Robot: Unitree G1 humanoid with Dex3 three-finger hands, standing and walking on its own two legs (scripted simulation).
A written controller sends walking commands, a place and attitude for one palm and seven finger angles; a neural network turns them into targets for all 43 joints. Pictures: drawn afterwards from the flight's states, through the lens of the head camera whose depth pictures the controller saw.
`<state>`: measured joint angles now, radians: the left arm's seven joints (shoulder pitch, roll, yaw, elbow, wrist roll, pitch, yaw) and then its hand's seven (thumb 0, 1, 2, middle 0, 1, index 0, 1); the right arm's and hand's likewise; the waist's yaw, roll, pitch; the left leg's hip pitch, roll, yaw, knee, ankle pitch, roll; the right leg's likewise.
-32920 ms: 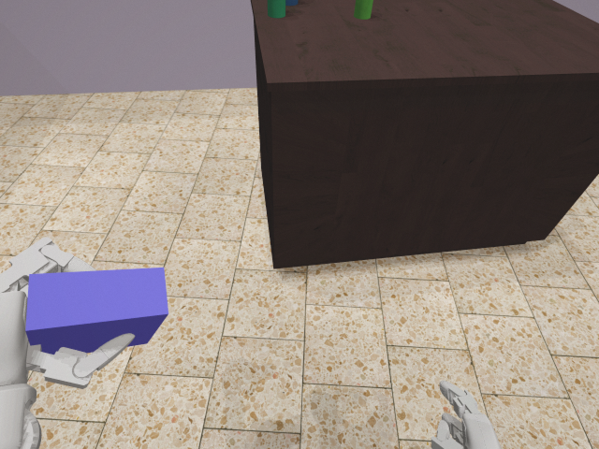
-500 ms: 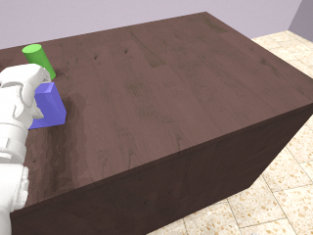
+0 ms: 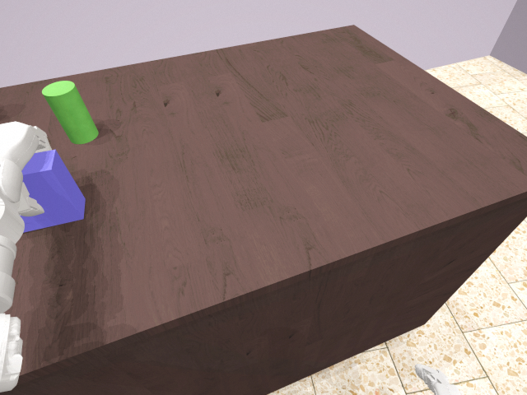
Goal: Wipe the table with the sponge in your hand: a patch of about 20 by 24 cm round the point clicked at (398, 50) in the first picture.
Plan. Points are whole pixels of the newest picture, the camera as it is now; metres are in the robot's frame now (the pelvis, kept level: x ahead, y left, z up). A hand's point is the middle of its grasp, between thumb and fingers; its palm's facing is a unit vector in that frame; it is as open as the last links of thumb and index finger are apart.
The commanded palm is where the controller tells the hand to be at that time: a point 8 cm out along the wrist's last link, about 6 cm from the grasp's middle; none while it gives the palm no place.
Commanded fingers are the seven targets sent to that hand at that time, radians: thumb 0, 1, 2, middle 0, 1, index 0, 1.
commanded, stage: slide back across to the first lane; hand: left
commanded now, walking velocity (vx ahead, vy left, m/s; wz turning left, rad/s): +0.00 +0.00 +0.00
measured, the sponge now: (32, 202) +0.36 +0.38 +0.11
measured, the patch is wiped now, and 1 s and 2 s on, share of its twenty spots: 0.95 0.95 0.95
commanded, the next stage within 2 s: wipe back along the first lane in 0.14 s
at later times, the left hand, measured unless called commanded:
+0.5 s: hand out of the picture +0.35 +0.40 +0.16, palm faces -0.05 +0.01 -1.00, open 9.3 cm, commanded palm +0.31 +0.38 +0.20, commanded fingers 0.00 0.10 1.30 -1.20 -1.60 -1.20 -1.60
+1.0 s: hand out of the picture +0.31 +0.38 +0.15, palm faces +0.02 +0.00 -1.00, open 9.3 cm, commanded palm +0.26 +0.36 +0.18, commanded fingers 0.00 0.10 1.30 -1.20 -1.60 -1.20 -1.60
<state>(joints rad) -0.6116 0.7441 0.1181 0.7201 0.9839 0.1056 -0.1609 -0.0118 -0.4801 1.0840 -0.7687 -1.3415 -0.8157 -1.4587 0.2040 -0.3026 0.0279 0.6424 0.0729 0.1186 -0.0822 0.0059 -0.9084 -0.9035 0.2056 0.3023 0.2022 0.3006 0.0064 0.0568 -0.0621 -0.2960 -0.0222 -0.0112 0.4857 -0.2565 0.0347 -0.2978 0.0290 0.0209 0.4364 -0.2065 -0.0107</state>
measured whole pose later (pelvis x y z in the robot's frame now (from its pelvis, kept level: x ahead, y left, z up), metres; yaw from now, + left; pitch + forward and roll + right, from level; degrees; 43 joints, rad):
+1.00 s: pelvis +0.02 +0.02 +0.00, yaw +1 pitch +2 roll -2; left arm -0.22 0.69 0.11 0.14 0.89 0.24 -0.19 -0.02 -0.43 1.08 -0.72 -1.40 -0.77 -1.51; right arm 0.12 -0.29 0.06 0.58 0.06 0.10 -0.04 0.01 -0.91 -0.90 0.20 0.30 0.20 0.30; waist 0.08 0.08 -0.06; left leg -0.24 -0.05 -0.02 0.49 -0.29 0.06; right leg -0.23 0.00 0.01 0.42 -0.23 0.01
